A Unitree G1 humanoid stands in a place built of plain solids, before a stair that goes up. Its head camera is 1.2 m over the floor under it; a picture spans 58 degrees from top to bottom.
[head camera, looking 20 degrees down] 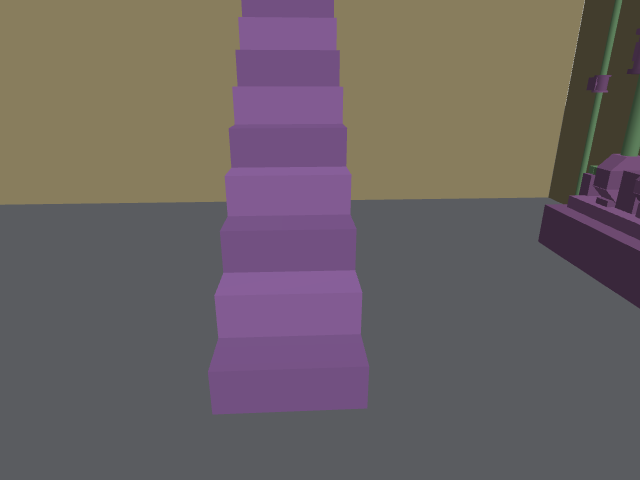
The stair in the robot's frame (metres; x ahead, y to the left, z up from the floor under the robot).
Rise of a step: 0.20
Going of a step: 0.23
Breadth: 0.60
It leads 3 degrees to the left of straight ahead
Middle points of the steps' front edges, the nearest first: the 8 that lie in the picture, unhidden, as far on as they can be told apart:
1.35 0.11 0.20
1.58 0.13 0.39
1.80 0.14 0.59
2.03 0.15 0.79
2.26 0.16 0.98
2.49 0.17 1.18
2.71 0.18 1.38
2.94 0.20 1.57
